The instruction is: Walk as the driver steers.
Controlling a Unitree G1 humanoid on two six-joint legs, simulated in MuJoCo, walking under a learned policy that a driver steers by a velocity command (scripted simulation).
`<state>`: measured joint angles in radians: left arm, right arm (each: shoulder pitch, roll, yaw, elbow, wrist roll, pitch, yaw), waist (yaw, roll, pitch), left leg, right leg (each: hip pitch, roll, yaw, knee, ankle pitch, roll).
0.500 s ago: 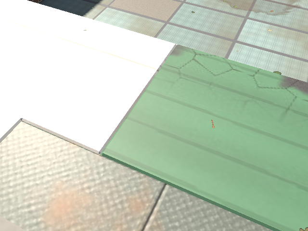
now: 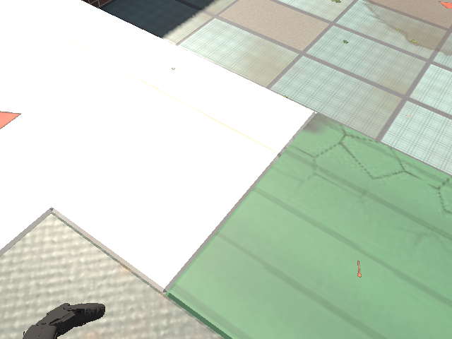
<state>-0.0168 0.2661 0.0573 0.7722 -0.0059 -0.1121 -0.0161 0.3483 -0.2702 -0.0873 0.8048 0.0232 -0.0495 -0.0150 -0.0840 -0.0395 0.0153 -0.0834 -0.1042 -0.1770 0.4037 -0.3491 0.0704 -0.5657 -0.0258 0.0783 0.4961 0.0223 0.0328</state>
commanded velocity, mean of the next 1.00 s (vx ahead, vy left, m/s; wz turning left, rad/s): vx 0.50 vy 0.00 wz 0.52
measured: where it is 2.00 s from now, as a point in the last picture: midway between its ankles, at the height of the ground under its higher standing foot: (92, 183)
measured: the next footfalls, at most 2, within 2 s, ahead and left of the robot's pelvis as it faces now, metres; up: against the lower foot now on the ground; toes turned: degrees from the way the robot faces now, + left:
right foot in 0.06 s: +0.21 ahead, -0.14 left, +0.00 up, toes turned +5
left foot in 0.58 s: +0.42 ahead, +0.19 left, +0.00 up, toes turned +25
